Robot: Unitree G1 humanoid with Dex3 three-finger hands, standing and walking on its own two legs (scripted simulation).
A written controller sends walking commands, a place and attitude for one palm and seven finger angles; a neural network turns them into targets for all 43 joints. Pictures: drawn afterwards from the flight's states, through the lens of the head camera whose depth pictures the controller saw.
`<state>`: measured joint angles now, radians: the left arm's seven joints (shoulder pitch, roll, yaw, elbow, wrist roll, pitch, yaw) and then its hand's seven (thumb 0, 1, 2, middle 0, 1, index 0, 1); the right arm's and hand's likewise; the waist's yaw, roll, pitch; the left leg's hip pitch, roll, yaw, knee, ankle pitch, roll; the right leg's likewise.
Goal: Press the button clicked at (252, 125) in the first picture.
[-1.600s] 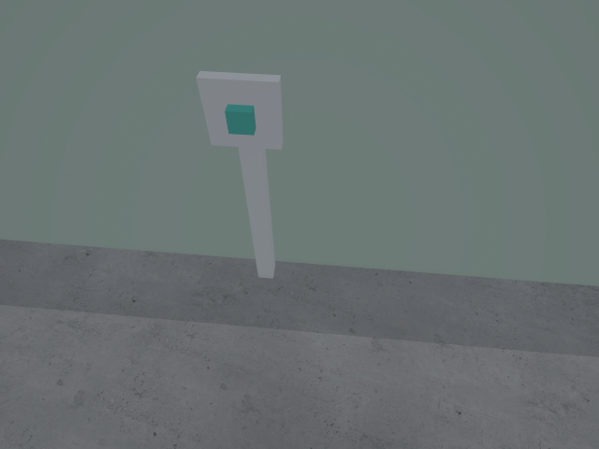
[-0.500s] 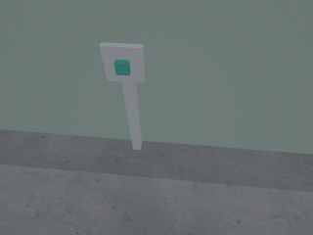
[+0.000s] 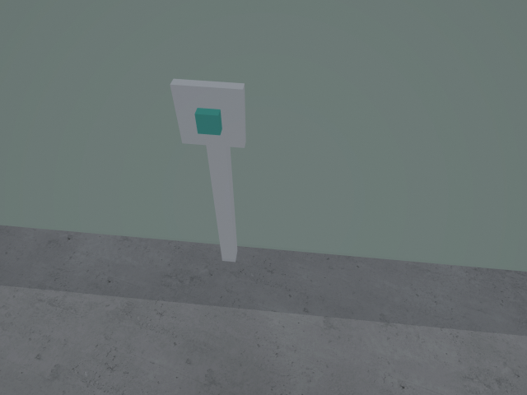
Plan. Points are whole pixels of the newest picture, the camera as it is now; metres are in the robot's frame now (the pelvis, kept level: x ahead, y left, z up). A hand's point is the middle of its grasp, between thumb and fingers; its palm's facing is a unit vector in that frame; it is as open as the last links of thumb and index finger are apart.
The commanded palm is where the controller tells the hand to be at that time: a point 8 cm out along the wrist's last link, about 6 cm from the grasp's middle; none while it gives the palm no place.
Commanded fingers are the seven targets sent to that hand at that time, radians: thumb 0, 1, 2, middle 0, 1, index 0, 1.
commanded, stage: take the last steps up to it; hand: left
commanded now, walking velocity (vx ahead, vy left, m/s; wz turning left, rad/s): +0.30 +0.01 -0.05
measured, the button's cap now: (209, 120) +0.75 +0.19 +0.00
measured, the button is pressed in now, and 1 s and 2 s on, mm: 0 0 0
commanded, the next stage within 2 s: come to a stop and stand still in 0.56 s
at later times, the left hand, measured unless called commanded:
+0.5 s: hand (192, 381) +0.18 +0.14 -0.17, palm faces +0.04 -0.97 -0.24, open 7.3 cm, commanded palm none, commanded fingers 0.00 0.90 0.90 -0.20 -0.30 -0.20 -0.30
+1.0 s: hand (197, 369) +0.20 +0.14 -0.17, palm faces +0.05 -0.98 -0.21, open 7.4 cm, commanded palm none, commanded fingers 0.00 0.90 0.90 -0.20 -0.30 -0.20 -0.30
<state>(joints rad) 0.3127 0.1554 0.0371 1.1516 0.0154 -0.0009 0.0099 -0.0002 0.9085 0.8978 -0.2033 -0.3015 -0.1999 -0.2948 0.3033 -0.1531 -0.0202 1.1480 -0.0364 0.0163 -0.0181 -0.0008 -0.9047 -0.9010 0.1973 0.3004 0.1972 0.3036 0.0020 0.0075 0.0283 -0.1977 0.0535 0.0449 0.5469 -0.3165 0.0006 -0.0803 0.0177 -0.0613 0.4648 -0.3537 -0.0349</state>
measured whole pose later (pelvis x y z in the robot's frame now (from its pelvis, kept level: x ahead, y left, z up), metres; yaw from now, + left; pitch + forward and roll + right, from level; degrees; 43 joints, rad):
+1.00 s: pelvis +0.21 -0.04 +0.00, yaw -3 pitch +0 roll +0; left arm 0.26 0.14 0.05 1.07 0.02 0.04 0.03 0.00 0.91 0.90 -0.21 -0.30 -0.20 -0.29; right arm 0.07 -0.12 -0.04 1.00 -0.02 0.01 -0.05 -0.01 -0.91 -0.90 0.20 0.30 0.20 0.30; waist 0.05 0.01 0.13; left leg -0.30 0.05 0.11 0.50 -0.19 0.02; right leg -0.29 -0.01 -0.03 0.81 -0.53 0.00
